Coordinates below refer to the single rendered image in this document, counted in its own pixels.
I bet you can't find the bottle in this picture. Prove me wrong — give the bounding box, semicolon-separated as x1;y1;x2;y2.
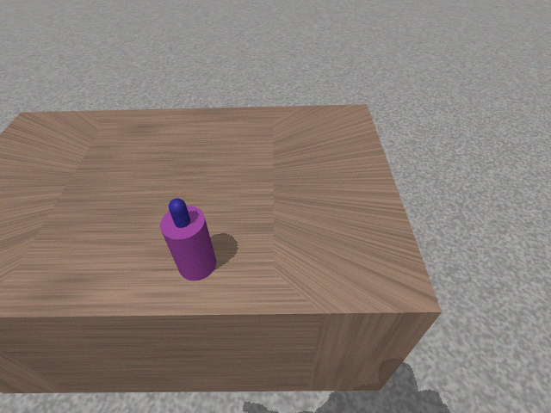
160;199;216;280

